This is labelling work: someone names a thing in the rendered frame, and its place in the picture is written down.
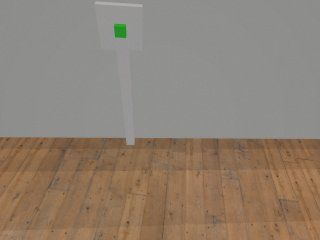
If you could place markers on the panel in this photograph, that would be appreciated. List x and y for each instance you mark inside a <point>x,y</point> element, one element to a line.
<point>108,14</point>

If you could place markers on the button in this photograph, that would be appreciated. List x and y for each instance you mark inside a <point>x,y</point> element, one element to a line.
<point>120,30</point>

